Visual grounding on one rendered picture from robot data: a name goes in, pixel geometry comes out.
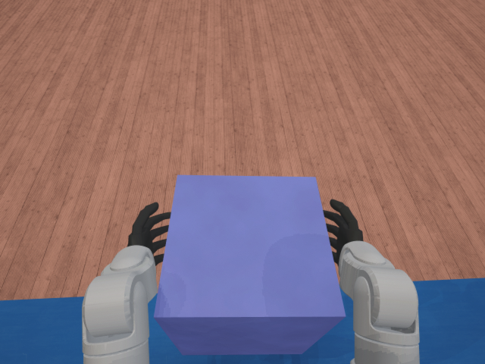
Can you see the robot right forearm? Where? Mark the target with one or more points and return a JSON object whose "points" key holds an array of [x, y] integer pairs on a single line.
{"points": [[385, 306]]}

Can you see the robot right hand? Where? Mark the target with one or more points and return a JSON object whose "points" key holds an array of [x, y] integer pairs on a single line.
{"points": [[346, 232]]}

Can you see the robot left forearm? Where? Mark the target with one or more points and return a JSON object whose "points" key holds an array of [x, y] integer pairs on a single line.
{"points": [[115, 316]]}

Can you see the robot left hand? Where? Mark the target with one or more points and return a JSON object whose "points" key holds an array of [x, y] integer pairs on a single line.
{"points": [[142, 235]]}

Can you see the carton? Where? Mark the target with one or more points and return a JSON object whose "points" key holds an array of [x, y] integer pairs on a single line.
{"points": [[248, 267]]}

